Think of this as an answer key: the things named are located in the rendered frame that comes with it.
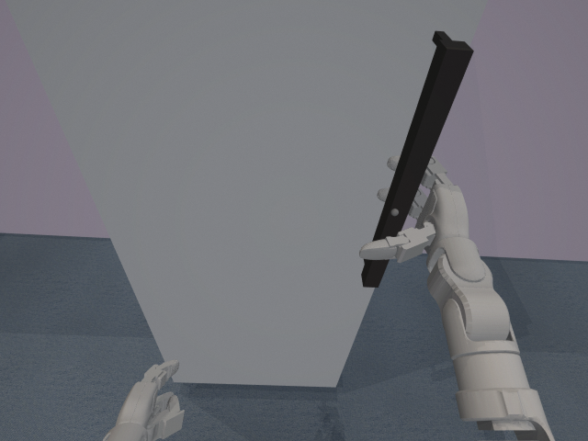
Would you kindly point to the right robot hand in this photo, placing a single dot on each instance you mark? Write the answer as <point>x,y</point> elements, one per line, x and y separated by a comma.
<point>445,210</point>

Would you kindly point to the fridge door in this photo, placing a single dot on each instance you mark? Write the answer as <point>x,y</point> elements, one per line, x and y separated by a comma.
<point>234,150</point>

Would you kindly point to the left robot hand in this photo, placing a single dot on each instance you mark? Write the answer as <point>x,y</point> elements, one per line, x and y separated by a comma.
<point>161,416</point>

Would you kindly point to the robot left forearm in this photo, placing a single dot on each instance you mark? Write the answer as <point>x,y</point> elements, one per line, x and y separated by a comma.
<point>127,432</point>

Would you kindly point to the handle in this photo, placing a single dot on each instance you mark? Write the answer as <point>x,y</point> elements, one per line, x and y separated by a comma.
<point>449,64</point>

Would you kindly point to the robot right forearm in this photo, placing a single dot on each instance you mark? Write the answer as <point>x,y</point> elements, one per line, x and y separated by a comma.
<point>492,383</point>

